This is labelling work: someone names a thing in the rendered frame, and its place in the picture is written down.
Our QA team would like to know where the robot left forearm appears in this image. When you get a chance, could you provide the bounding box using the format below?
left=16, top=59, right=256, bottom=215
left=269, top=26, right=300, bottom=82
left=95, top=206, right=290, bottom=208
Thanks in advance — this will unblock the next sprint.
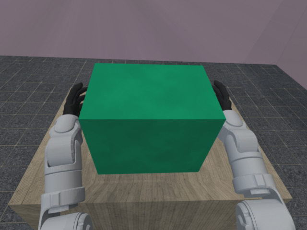
left=38, top=114, right=85, bottom=230

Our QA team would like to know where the robot right upper arm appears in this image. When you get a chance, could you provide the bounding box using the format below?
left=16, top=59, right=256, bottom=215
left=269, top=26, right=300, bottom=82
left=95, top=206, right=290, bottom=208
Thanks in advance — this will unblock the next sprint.
left=236, top=199, right=294, bottom=230

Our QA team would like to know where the robot right forearm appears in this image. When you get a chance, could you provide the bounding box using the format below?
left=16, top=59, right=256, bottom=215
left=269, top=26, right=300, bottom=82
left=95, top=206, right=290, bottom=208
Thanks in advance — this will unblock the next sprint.
left=217, top=110, right=296, bottom=230

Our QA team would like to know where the carton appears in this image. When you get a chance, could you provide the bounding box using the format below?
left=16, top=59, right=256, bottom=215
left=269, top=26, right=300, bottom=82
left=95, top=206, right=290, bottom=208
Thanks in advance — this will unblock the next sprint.
left=78, top=63, right=226, bottom=174

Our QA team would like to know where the left robot hand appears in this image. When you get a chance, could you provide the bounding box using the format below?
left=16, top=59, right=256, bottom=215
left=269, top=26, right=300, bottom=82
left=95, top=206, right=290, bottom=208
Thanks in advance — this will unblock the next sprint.
left=63, top=82, right=88, bottom=117

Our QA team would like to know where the right robot hand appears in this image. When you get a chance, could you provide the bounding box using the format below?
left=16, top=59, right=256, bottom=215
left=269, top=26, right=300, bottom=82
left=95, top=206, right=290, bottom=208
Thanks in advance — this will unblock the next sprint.
left=212, top=80, right=232, bottom=111

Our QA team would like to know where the robot left upper arm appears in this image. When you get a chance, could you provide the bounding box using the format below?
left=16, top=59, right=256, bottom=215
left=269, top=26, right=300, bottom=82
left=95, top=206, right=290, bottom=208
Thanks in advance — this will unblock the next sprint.
left=41, top=212, right=93, bottom=230

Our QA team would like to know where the pedestal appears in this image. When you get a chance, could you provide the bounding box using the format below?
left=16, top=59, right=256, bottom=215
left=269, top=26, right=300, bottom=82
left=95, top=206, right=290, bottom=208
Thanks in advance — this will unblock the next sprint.
left=8, top=88, right=293, bottom=230

